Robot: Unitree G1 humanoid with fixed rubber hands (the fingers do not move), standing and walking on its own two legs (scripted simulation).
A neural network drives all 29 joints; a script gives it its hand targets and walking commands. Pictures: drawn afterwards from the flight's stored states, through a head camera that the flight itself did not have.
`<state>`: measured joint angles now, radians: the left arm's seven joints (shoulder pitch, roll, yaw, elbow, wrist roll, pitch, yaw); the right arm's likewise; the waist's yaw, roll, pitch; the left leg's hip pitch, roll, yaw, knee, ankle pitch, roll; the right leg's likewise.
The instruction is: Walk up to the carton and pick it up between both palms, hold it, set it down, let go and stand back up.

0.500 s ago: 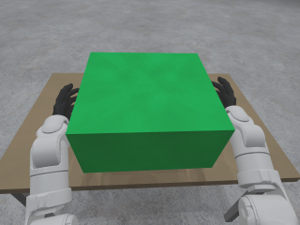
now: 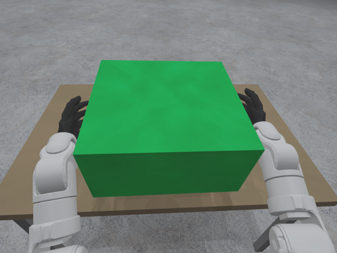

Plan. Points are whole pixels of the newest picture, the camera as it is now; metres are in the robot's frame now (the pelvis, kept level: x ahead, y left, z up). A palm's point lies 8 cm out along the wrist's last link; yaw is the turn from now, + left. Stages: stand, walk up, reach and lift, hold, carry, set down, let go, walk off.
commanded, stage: hold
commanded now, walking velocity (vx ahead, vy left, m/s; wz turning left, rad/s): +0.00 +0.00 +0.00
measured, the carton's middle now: (165, 121) +0.38 +0.01 +0.15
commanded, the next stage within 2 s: none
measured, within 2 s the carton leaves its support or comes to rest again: neither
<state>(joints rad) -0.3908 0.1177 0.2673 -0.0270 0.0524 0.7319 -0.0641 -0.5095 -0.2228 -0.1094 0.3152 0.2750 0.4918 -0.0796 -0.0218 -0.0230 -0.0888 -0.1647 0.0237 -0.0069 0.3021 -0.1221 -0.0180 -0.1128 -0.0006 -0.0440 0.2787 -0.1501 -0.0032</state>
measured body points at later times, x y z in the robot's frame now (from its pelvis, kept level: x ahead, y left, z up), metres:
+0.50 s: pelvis +0.00 +0.00 +0.00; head -0.04 +0.02 +0.45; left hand +0.35 +0.21 +0.16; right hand +0.37 -0.20 +0.17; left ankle +0.03 +0.13 -0.75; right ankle +0.00 -0.11 -0.75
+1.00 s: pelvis +0.00 +0.00 +0.00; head -0.04 +0.02 +0.45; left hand +0.35 +0.21 +0.17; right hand +0.37 -0.20 +0.17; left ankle +0.03 +0.13 -0.75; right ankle +0.00 -0.11 -0.75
